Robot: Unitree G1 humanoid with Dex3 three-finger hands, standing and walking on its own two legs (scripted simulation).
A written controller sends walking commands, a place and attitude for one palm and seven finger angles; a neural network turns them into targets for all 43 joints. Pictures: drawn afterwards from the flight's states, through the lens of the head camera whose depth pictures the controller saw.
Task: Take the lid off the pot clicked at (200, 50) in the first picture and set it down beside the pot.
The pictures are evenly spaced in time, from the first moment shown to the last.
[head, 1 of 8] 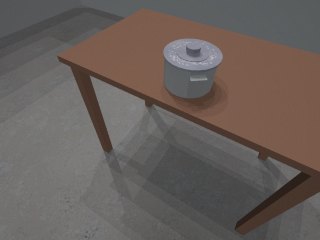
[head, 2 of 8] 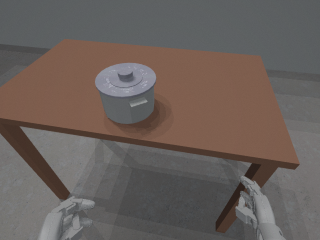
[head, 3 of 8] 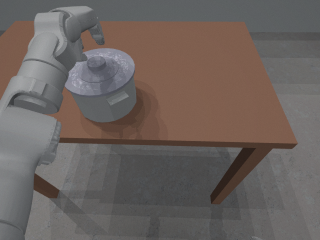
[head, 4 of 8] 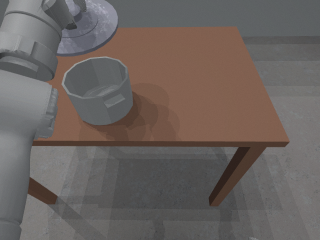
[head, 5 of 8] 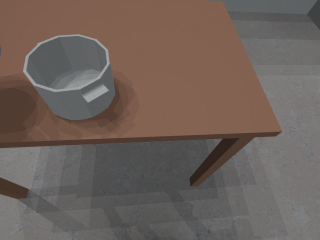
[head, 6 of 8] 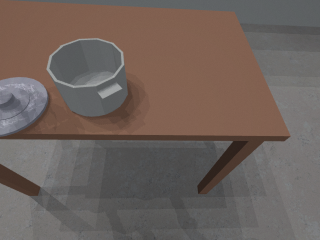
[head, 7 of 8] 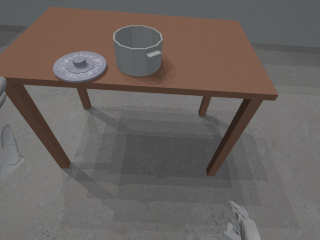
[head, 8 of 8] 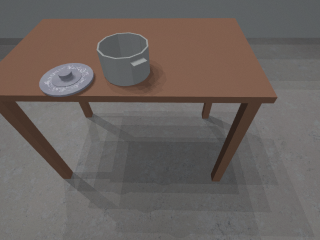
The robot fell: no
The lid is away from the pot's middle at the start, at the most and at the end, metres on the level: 0.00 0.26 0.23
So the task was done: yes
